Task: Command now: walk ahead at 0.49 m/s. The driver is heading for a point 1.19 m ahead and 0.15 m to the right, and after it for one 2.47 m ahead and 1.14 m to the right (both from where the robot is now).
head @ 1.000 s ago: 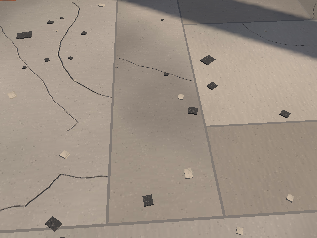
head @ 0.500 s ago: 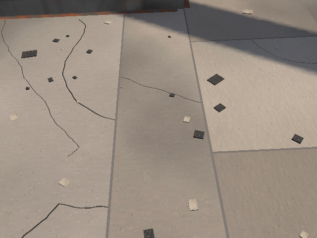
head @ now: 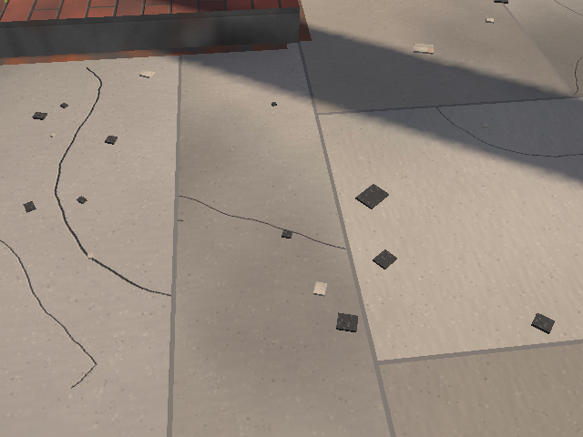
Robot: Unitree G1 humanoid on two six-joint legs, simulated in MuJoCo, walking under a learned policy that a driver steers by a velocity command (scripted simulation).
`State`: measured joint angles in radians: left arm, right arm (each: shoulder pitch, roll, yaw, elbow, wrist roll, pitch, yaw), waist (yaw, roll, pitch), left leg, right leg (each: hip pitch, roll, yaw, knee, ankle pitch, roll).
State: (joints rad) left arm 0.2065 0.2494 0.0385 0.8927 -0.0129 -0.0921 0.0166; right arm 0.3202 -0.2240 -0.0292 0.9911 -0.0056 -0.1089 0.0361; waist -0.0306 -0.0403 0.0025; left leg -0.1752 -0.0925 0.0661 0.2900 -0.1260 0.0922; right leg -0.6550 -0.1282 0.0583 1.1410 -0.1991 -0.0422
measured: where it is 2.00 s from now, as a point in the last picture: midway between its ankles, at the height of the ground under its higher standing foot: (331, 246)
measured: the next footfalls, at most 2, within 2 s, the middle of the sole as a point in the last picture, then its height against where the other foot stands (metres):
right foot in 0.30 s outside the picture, level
left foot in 0.88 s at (262, 383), level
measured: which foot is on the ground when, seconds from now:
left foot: down 0.00-0.32, up 0.34-0.86, down 0.88-1.00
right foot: up 0.00-0.28, down 0.30-0.88, up 0.90-1.00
